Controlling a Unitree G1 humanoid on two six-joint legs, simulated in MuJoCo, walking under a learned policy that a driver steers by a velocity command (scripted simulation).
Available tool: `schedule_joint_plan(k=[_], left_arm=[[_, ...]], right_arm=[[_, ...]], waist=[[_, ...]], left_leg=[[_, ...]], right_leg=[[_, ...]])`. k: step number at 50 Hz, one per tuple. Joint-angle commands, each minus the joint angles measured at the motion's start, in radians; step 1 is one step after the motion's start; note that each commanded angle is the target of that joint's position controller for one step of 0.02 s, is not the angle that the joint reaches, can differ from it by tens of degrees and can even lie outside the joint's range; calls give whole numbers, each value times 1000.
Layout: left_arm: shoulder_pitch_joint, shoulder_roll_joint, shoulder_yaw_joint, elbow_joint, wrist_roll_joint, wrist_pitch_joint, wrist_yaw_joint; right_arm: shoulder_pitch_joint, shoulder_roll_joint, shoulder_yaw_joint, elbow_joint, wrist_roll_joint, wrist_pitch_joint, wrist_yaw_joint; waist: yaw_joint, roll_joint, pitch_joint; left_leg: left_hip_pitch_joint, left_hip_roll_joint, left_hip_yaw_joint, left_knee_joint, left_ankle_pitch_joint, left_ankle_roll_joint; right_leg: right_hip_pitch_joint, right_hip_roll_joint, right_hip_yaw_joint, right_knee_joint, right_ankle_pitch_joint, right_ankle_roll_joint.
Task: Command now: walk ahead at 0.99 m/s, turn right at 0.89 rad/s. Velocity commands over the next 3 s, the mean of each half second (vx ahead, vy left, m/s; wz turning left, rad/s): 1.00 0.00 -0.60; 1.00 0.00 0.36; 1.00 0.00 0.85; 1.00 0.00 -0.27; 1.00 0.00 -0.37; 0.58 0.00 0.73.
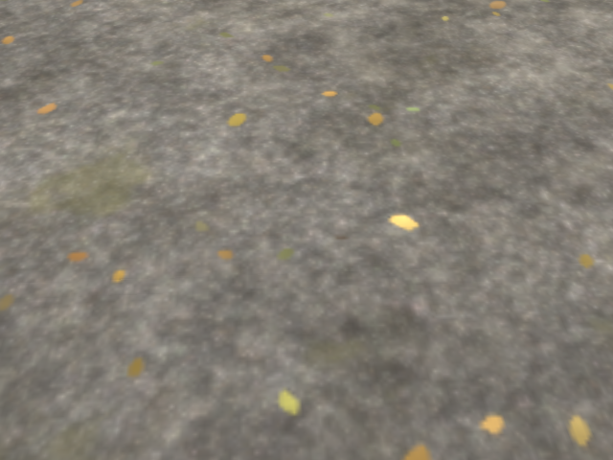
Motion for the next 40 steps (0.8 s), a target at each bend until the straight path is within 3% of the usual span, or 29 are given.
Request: schedule_joint_plan(k=[1,3,6,8,10,12,13,14,15,16,17,18,19,20,22,23,27,29,31,33,34,35,36,37,38,39,40], left_arm=[[-19,104,15,-75,-3,-56,21],[-26,124,19,-89,-8,-86,17],[23,137,36,-87,-19,-93,9],[62,150,46,-82,-26,-89,-2],[93,141,48,-74,-21,-90,-3],[96,153,49,-68,-13,-94,6],[81,186,53,-68,-2,-96,7],[28,211,57,-76,5,-97,4],[-29,152,41,-100,13,-106,4],[90,-36,-4,-145,-27,-113,-1],[115,10,-21,-139,-24,-108,1],[-11,64,-13,-141,-5,-96,4],[-93,75,-16,-162,9,-93,-6],[-157,69,-18,-184,21,-88,-16],[-161,22,-36,-216,33,-70,-37],[-172,12,-43,-231,34,-63,-40],[-353,28,-66,-322,35,-63,-50],[-440,16,-84,-351,27,-68,-66],[-500,-5,-97,-367,21,-74,-70],[-488,24,-89,-361,23,-77,-54],[-447,48,-79,-348,30,-80,-41],[-326,85,-62,-314,33,-84,-25],[-128,115,-44,-251,35,-86,-8],[38,182,-16,-209,52,-87,14],[86,255,7,-204,89,-91,24],[77,229,8,-213,56,-79,16],[-18,148,-4,-203,42,-82,13]], right_arm=[[7,-146,-10,-121,-32,10,7],[-77,-138,1,-156,-24,38,14],[-221,-95,23,-214,16,37,24],[-250,-87,26,-227,31,35,23],[-262,-100,20,-233,30,25,20],[-186,-148,-4,-209,20,15,11],[-61,-194,-28,-173,23,8,2],[118,-233,-51,-127,27,3,-9],[340,-289,-78,-77,14,1,-28],[382,-386,-103,-53,-35,-1,-25],[312,-352,-112,-50,-10,9,-5],[198,-243,-97,-70,1,11,4],[168,-191,-87,-58,6,10,10],[190,-164,-80,-29,3,7,11],[251,-118,-63,39,14,-6,9],[273,-120,-63,58,25,-14,10],[300,-169,-70,84,42,-30,14],[320,-177,-70,96,52,-34,16],[376,-194,-69,121,62,-35,17],[388,-243,-77,137,58,-29,15],[400,-271,-81,146,56,-24,10],[405,-298,-87,154,49,-16,3],[381,-310,-89,153,49,-5,-2],[368,-260,-78,132,46,-5,0],[461,-74,-45,90,67,-7,6],[433,-157,-63,71,91,-1,2],[306,-189,-74,54,79,7,0]], waist=[[-125,157,75],[-114,148,101],[-27,60,77],[25,6,22],[52,-31,-3],[19,-48,-65],[-47,-54,-144],[-164,-54,-228],[-272,-23,-323],[-162,313,-420],[-132,341,-400],[-132,151,-215],[-129,34,-142],[-126,1,-97],[-85,81,-59],[-75,90,-40],[-71,71,60],[-85,64,81],[-105,61,96],[-84,71,57],[-60,92,-2],[0,117,-88],[98,118,-185],[157,81,-286],[61,-181,-433],[73,-181,-504],[42,-89,-287]], left_leg=[[-356,96,-43,-146,23,-38],[-229,125,14,-373,106,-72],[-108,105,61,-734,338,-72],[-72,60,93,-873,443,-49],[-47,42,96,-975,476,-19],[40,2,93,-1037,407,10],[144,-27,95,-1029,304,32],[322,-11,101,-1028,246,50],[565,102,-15,-964,38,71],[809,393,-577,-1116,-294,175],[780,423,-907,-1284,-504,238],[625,368,-713,-1292,-491,226],[493,318,-541,-1284,-306,211],[406,265,-415,-1286,-162,184],[326,216,-302,-1313,-66,169],[313,213,-275,-1333,-32,171],[238,189,-102,-1455,152,184],[178,153,0,-1529,310,163],[181,165,3,-1564,506,166],[319,177,20,-1465,832,165],[381,183,23,-1356,1048,155],[403,187,19,-1177,1168,143],[331,166,26,-927,1115,132],[126,117,32,-633,818,128],[-189,-2,46,-243,-68,117],[-290,-22,-13,-90,-89,136],[-362,43,-13,-114,40,137]], right_leg=[[63,-329,696,-517,-188,-157],[-106,-247,560,-550,-58,-134],[-78,-174,445,-505,204,-67],[51,-180,432,-469,362,-30],[179,-217,429,-429,480,-3],[314,-249,431,-310,716,35],[367,-261,422,-168,854,53],[321,-242,390,39,859,71],[139,-205,349,339,678,81],[-212,-68,258,682,-106,126],[-390,-102,247,784,-128,111],[-438,-177,225,771,-13,110],[-407,-203,215,709,43,117],[-378,-220,220,658,40,120],[-366,-239,242,594,24,132],[-389,-241,245,570,17,136],[-445,-260,179,310,167,163],[-297,-264,65,97,296,158],[-163,-253,17,3,368,145],[-101,-214,13,-66,323,131],[-25,-177,9,-84,258,123],[116,-147,22,-92,184,113],[341,-153,37,-123,166,107],[593,-303,168,-97,13,98],[839,-635,618,-156,-286,47],[796,-689,897,-334,-380,14],[637,-615,711,-365,-350,40]])
Next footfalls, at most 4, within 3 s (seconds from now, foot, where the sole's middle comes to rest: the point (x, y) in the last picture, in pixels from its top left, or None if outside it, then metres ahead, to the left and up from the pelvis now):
0.30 left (247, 455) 0.50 0.17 -0.74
0.74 right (401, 332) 0.82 -0.16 -0.74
1.18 left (349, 198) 1.27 -0.02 -0.74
1.62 right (363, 108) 1.71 -0.06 -0.74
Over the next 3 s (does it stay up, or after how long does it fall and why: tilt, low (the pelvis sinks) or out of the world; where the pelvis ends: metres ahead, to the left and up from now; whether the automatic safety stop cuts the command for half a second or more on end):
stays up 2.63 0.13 0.00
